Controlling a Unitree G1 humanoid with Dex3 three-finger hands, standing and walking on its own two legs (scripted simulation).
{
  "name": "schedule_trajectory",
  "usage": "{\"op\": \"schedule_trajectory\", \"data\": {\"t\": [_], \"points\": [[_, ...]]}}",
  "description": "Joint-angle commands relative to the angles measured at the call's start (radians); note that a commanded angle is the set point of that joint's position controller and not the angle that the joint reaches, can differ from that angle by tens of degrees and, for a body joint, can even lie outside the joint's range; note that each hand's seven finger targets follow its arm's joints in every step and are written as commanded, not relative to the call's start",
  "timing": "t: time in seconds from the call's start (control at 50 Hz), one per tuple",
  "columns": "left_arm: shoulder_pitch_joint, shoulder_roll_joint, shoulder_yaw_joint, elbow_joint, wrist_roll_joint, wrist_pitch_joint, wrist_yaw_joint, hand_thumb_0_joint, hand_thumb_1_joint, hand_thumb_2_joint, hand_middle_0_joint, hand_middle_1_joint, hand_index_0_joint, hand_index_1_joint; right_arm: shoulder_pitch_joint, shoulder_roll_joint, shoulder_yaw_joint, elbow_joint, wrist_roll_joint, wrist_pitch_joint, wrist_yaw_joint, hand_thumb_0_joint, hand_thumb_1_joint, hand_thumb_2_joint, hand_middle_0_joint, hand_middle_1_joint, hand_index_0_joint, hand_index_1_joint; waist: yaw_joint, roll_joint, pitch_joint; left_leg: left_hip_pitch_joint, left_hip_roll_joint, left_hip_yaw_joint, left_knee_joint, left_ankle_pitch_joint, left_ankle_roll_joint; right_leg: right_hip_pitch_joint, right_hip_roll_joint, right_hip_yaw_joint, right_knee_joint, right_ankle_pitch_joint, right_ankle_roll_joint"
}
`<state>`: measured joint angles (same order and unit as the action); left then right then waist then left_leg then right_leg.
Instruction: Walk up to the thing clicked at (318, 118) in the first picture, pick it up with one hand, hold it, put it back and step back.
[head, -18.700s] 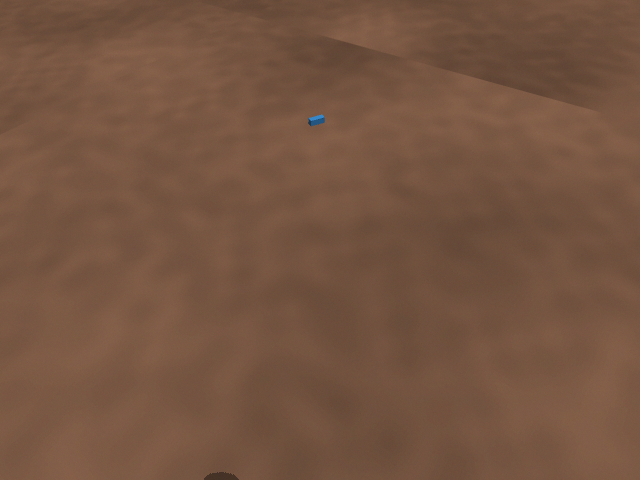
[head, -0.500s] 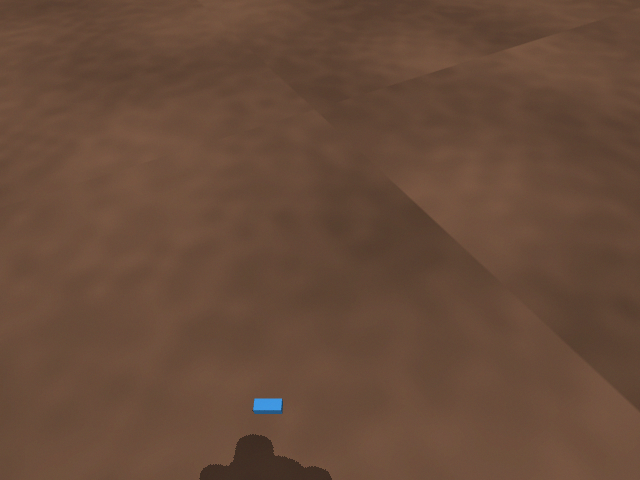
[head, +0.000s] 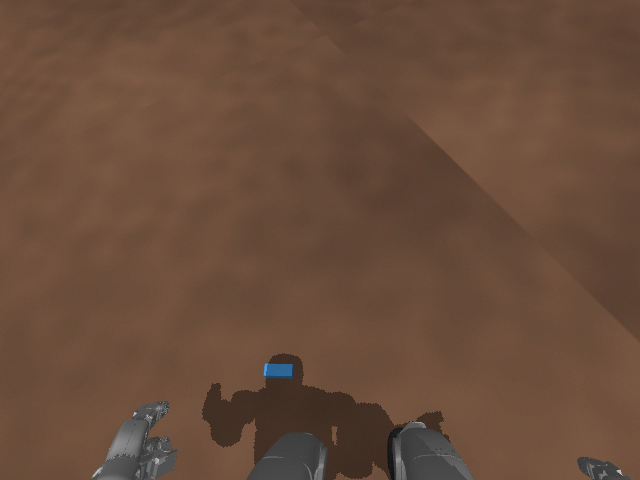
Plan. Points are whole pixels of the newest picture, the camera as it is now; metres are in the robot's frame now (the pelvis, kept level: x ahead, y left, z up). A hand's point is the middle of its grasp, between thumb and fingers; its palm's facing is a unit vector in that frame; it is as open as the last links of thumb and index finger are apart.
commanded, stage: walk up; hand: left
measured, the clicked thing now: (279, 371) +0.40 +0.22 -0.73
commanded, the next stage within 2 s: stand in 1.38 s
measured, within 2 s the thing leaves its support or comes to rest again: neither
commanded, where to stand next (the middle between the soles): +0.01 +0.01 m, yaw -2 degrees
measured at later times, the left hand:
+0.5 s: hand out of the picture -0.05 +0.31 -0.15, palm faces -0.04 -0.93 -0.36, open 7.4 cm
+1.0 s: hand out of the picture -0.01 +0.28 -0.10, palm faces -0.02 -0.86 -0.51, open 7.4 cm
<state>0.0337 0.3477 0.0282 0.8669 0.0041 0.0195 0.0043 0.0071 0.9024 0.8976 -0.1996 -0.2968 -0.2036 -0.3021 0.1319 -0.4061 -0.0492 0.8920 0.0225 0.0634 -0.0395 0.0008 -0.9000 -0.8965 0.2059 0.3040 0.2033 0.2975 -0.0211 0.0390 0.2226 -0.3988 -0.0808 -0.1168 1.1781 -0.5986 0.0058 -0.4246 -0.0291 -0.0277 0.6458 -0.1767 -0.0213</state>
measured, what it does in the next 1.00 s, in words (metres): steps on the spot: left foot, then right foot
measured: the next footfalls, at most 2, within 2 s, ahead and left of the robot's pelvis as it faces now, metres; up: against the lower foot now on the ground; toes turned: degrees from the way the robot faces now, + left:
left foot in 0.24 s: -0.04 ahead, +0.14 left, +0.00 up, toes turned +2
right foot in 0.70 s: -0.03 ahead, -0.14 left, +0.00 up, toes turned -4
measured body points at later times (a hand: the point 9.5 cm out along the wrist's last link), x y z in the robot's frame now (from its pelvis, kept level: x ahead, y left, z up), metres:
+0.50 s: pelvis -0.09 +0.03 +0.01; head -0.05 +0.06 +0.46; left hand -0.05 +0.36 -0.12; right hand -0.02 -0.29 -0.08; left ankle -0.08 +0.14 -0.72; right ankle -0.11 -0.12 -0.65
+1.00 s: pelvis -0.05 -0.01 +0.01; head -0.03 -0.06 +0.46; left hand -0.01 +0.32 -0.07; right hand +0.00 -0.33 -0.13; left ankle +0.02 +0.15 -0.67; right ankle -0.07 -0.14 -0.72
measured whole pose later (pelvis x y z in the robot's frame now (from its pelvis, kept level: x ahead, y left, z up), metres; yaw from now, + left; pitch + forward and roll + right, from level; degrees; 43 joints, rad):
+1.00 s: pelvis -0.05 -0.01 +0.01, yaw -1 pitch -4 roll +0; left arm 0.33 0.39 0.04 0.86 0.02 -0.06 0.03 0.01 0.90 0.90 -0.20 -0.30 -0.21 -0.30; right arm 0.28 -0.42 -0.07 0.86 -0.01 0.06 0.03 0.00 -0.90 -0.90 0.20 0.30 0.20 0.30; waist 0.02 0.11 0.12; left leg -0.50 -0.04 -0.16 0.96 -0.33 -0.01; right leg -0.19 -0.02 -0.03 0.60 -0.34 0.00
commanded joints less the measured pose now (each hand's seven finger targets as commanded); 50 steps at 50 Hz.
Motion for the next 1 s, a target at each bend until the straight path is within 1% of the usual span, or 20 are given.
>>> {"op": "schedule_trajectory", "data": {"t": [0.0,0.1,0.18,0.2,0.22,0.24,0.26,0.32,0.42,0.52,0.6,0.64,0.66,0.68,0.7,0.72,0.76,0.82,0.88,0.98], "points": [[0.038,0.268,0.083,-0.099,0.021,0.0,0.047,0.0,0.9,0.9,-0.2,-0.3,-0.2,-0.3,0.174,-0.181,-0.054,-0.038,-0.013,0.01,-0.003,0.0,-0.9,-0.9,0.2,0.3,0.2,0.3,0.024,-0.176,-0.316,-0.037,0.013,-0.018,0.187,0.042,-0.026,0.192,-0.25,0.196,-0.153,0.507,-0.235],[0.063,0.284,0.094,-0.119,0.032,0.004,0.06,0.0,0.9,0.9,-0.2,-0.3,-0.2,-0.3,0.142,-0.177,-0.055,-0.072,-0.028,0.012,0.011,0.0,-0.9,-0.9,0.2,0.3,0.2,0.3,0.053,-0.244,-0.354,-0.032,0.069,0.043,-0.141,0.032,-0.034,0.286,-0.289,0.229,-0.142,0.429,-0.234],[-0.023,0.325,0.1,-0.138,0.02,0.024,0.046,0.0,0.9,0.9,-0.2,-0.3,-0.2,-0.3,0.267,-0.176,-0.077,-0.03,-0.051,0.004,0.042,0.0,-0.9,-0.9,0.2,0.3,0.2,0.3,-0.031,-0.246,-0.343,0.21,0.053,0.136,-0.529,0.221,0.013,0.051,-0.249,0.202,-0.108,0.065,-0.142],[-0.001,0.28,0.09,-0.139,0.015,0.033,0.042,0.0,0.9,0.9,-0.2,-0.3,-0.2,-0.3,0.265,-0.188,-0.084,-0.026,-0.069,-0.003,0.046,0.0,-0.9,-0.9,0.2,0.3,0.2,0.3,-0.039,-0.151,-0.306,0.264,0.062,0.089,-0.607,0.245,0.025,-0.08,-0.193,0.178,-0.013,-0.131,-0.094],[0.034,0.2,0.072,-0.14,0.003,0.035,0.039,0.0,0.9,0.9,-0.2,-0.3,-0.2,-0.3,0.196,-0.258,-0.091,-0.061,-0.088,-0.008,0.05,0.0,-0.9,-0.9,0.2,0.3,0.2,0.3,-0.027,0.154,-0.229,0.197,0.258,-0.236,-0.792,0.139,0.098,-0.259,-0.01,0.081,0.221,-0.402,-0.033],[-0.029,0.256,0.094,-0.151,0.007,0.031,0.057,0.0,0.9,0.9,-0.2,-0.3,-0.2,-0.3,0.102,-0.383,-0.116,-0.113,-0.072,-0.01,0.052,0.0,-0.9,-0.9,0.2,0.3,0.2,0.3,-0.066,0.276,-0.201,-0.044,0.476,-0.474,-0.895,0.266,0.249,-0.17,0.11,0.128,0.449,-0.509,0.005],[-0.07,0.282,0.109,-0.132,0.018,0.033,0.061,0.0,0.9,0.9,-0.2,-0.3,-0.2,-0.3,0.036,-0.367,-0.113,-0.128,-0.071,-0.022,0.044,0.0,-0.9,-0.9,0.2,0.3,0.2,0.3,-0.057,0.19,-0.132,-0.17,0.489,-0.502,-0.922,0.312,0.281,-0.119,0.118,0.238,0.608,-0.486,0.002],[0.12,0.252,0.099,-0.062,-0.009,0.035,0.044,0.0,0.9,0.9,-0.2,-0.3,-0.2,-0.3,-0.069,-0.251,-0.074,-0.148,-0.065,-0.052,0.011,0.0,-0.9,-0.9,0.2,0.3,0.2,0.3,0.064,0.041,-0.182,0.038,0.333,-0.176,-0.72,0.577,0.183,-0.187,0.134,0.257,0.749,-0.279,-0.003],[0.104,0.289,0.1,-0.09,0.034,-0.02,-0.029,0.0,0.9,0.9,-0.2,-0.3,-0.2,-0.3,0.196,-0.294,-0.109,-0.089,-0.062,-0.113,0.029,0.0,-0.9,-0.9,0.2,0.3,0.2,0.3,-0.075,0.117,-0.276,0.53,0.358,-0.316,-0.862,-0.132,0.196,-0.334,0.068,0.158,0.41,-0.262,0.04],[0.133,0.293,0.09,-0.074,0.028,-0.064,-0.042,0.0,0.9,0.9,-0.2,-0.3,-0.2,-0.3,0.226,-0.299,-0.101,-0.106,-0.058,-0.122,0.053,0.0,-0.9,-0.9,0.2,0.3,0.2,0.3,-0.082,0.13,-0.124,0.391,0.394,-0.232,-0.914,-0.007,0.238,-0.225,0.031,0.107,0.191,-0.322,0.031],[0.309,0.279,0.091,-0.022,0.013,-0.085,-0.049,0.0,0.9,0.9,-0.2,-0.3,-0.2,-0.3,0.119,-0.289,-0.091,-0.154,-0.067,-0.102,0.078,0.0,-0.9,-0.9,0.2,0.3,0.2,0.3,0.003,0.227,-0.122,0.114,0.299,-0.05,-0.88,-0.014,0.196,0.119,0.038,-0.022,-0.003,-0.285,0.011],[0.511,0.279,0.107,0.045,0.009,-0.096,-0.027,0.0,0.9,0.9,-0.2,-0.3,-0.2,-0.3,0.059,-0.243,-0.081,-0.183,-0.071,-0.075,0.088,0.0,-0.9,-0.9,0.2,0.3,0.2,0.3,0.105,0.1,-0.175,-0.037,0.223,0.045,-0.649,-0.032,0.151,0.399,0.065,-0.06,-0.182,-0.126,0.012],[0.61,0.331,0.124,0.063,0.016,-0.102,-0.009,0.0,0.9,0.9,-0.2,-0.3,-0.2,-0.3,0.063,-0.184,-0.064,-0.199,-0.07,-0.064,0.089,0.0,-0.9,-0.9,0.2,0.3,0.2,0.3,0.15,-0.074,-0.188,-0.202,0.149,0.113,-0.42,-0.084,0.106,0.54,0.022,0.054,-0.233,-0.185,0.002],[0.645,0.407,0.141,0.043,0.035,-0.111,0.01,0.0,0.9,0.9,-0.2,-0.3,-0.2,-0.3,0.038,-0.116,-0.042,-0.23,-0.065,-0.059,0.086,0.0,-0.9,-0.9,0.2,0.3,0.2,0.3,0.169,-0.272,-0.159,-0.408,0.064,0.114,-0.126,-0.05,0.05,0.524,-0.217,0.475,-0.37,-0.506,-0.051],[0.513,0.451,0.134,-0.01,0.036,-0.115,0.022,0.0,0.9,0.9,-0.2,-0.3,-0.2,-0.3,0.037,-0.154,-0.051,-0.234,-0.052,-0.048,0.082,0.0,-0.9,-0.9,0.2,0.3,0.2,0.3,0.119,-0.161,-0.097,-0.416,0.055,-0.059,-0.051,0.041,0.031,0.332,-0.405,0.79,-0.533,-0.741,-0.139],[0.418,0.458,0.128,-0.045,0.025,-0.118,0.022,0.0,0.9,0.9,-0.2,-0.3,-0.2,-0.3,0.042,-0.236,-0.077,-0.21,-0.044,-0.054,0.079,0.0,-0.9,-0.9,0.2,0.3,0.2,0.3,0.081,-0.075,-0.009,-0.386,0.108,-0.113,-0.061,0.109,0.025,0.227,-0.402,0.752,-0.535,-0.738,-0.17],[0.329,0.399,0.119,-0.052,0.01,-0.132,0.035,0.0,0.9,0.9,-0.2,-0.3,-0.2,-0.3,0.181,-0.246,-0.087,-0.136,-0.041,-0.054,0.09,0.0,-0.9,-0.9,0.2,0.3,0.2,0.3,0.008,-0.055,-0.009,-0.329,0.133,-0.109,-0.084,0.245,0.004,0.242,-0.276,0.482,-0.45,-0.479,-0.106],[0.301,0.338,0.099,-0.061,0.013,-0.136,0.048,0.0,0.9,0.9,-0.2,-0.3,-0.2,-0.3,0.253,-0.2,-0.083,-0.08,-0.045,-0.03,0.088,0.0,-0.9,-0.9,0.2,0.3,0.2,0.3,-0.011,-0.137,-0.055,-0.102,0.109,-0.086,-0.129,0.31,-0.021,0.097,-0.211,0.214,-0.36,0.071,-0.077],[0.257,0.312,0.092,-0.084,0.013,-0.124,0.058,0.0,0.9,0.9,-0.2,-0.3,-0.2,-0.3,0.205,-0.172,-0.072,-0.098,-0.032,-0.018,0.075,0.0,-0.9,-0.9,0.2,0.3,0.2,0.3,0.0,-0.198,-0.065,-0.044,0.055,-0.066,-0.115,0.283,-0.021,0.069,-0.218,0.11,-0.249,0.576,-0.141],[0.235,0.299,0.085,-0.103,0.007,-0.082,0.053,0.0,0.9,0.9,-0.2,-0.3,-0.2,-0.3,0.129,-0.173,-0.063,-0.107,-0.021,-0.029,0.047,0.0,-0.9,-0.9,0.2,0.3,0.2,0.3,0.047,-0.247,-0.17,-0.008,0.053,0.059,-0.344,0.263,-0.009,0.222,-0.201,0.082,-0.096,0.597,-0.14]]}}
